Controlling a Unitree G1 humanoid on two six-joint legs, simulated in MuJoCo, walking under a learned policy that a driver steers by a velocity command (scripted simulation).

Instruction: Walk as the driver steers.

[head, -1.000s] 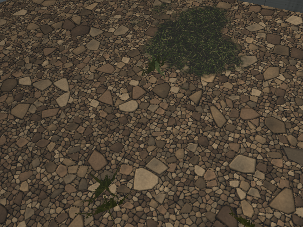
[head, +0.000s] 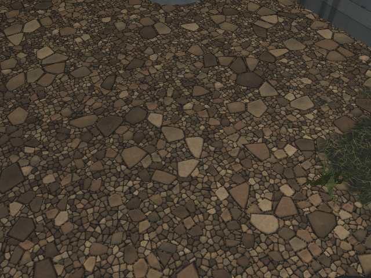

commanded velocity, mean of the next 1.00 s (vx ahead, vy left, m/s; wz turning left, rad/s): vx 0.23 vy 0.00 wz -0.42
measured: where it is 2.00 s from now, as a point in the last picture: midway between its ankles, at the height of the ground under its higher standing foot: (212, 226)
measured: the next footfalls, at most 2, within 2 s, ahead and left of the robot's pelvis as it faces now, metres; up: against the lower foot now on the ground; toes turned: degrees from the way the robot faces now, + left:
left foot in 0.16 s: +0.26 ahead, +0.15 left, +0.00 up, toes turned -3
right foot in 0.60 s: +0.40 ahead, -0.12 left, +0.00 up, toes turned -21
